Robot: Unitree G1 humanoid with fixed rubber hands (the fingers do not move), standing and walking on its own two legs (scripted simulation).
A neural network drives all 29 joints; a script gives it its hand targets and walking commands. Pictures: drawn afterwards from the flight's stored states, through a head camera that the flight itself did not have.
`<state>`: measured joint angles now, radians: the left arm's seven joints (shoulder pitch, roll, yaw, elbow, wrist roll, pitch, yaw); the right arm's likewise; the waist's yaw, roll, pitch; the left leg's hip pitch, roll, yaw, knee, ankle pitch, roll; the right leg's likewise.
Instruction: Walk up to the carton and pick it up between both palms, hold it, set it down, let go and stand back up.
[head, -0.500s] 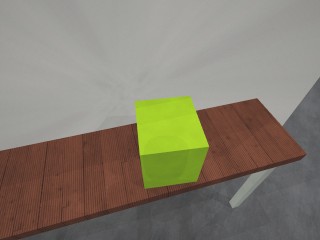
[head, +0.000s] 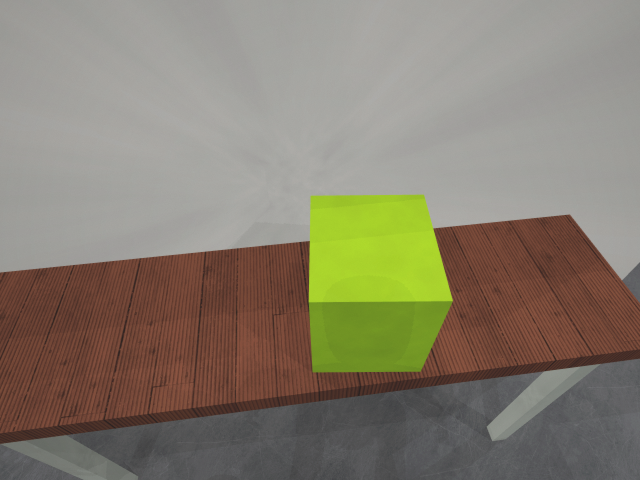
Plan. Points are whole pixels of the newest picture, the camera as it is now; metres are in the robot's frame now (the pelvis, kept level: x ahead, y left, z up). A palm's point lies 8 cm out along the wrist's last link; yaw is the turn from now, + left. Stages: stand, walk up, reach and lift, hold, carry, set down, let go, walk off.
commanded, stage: walk up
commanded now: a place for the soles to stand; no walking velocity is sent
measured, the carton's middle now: (366, 285) +0.41 -0.04 -0.01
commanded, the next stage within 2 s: none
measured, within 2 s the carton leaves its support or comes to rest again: neither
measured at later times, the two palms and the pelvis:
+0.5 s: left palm out of the picture +0.02 +0.27 -0.12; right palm out of the picture +0.08 -0.27 -0.11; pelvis +0.00 -0.01 +0.01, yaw +7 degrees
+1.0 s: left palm out of the picture -0.01 +0.23 -0.12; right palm out of the picture +0.12 -0.28 -0.12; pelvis +0.02 -0.04 +0.00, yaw +10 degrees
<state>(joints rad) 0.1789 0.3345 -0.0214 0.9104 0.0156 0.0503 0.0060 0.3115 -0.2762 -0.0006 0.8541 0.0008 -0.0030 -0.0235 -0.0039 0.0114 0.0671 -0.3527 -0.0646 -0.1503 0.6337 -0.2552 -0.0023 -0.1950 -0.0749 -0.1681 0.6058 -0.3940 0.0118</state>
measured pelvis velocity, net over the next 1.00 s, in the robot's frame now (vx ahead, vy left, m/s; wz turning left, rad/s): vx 0.02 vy -0.04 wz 0.17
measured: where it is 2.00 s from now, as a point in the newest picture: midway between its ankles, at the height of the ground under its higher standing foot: outside the picture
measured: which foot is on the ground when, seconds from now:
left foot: down 0.00-1.00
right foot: down 0.00-1.00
